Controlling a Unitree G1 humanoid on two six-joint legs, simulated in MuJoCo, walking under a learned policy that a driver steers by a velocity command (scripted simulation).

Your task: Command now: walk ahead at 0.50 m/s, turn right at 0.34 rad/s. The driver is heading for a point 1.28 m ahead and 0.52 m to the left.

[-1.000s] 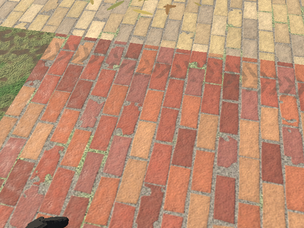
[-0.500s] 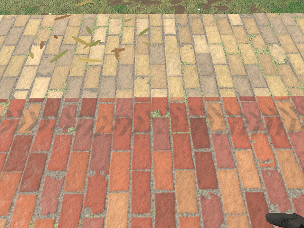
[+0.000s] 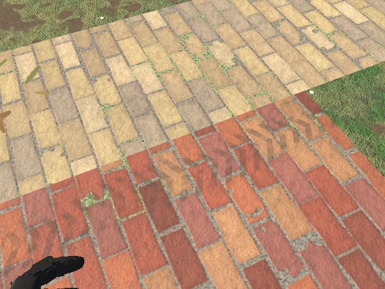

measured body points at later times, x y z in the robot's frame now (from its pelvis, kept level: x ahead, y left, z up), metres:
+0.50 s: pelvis +0.29 +0.04 +0.00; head +0.33 +0.05 +0.45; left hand +0.29 +0.33 -0.12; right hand +0.52 -0.17 -0.09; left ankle +0.41 +0.15 -0.72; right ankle +0.11 -0.08 -0.71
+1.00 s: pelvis +0.58 +0.08 +0.01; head +0.61 +0.09 +0.46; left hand +0.68 +0.40 -0.06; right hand +0.76 -0.16 -0.11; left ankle +0.41 +0.14 -0.70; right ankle +0.73 +0.02 -0.72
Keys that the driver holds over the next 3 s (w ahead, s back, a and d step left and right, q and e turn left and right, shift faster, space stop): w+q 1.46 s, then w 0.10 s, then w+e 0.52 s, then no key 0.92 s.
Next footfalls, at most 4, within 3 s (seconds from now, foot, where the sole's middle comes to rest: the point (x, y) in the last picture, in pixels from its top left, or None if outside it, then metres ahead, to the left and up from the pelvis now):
0.50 left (149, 285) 0.44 0.15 -0.75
0.96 right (181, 196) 0.76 0.04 -0.75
1.48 left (81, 185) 0.83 0.42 -0.75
2.04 right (74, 107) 1.25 0.50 -0.75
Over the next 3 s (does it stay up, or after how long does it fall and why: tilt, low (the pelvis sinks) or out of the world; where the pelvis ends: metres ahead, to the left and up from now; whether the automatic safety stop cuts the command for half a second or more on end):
stays up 1.22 0.63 0.02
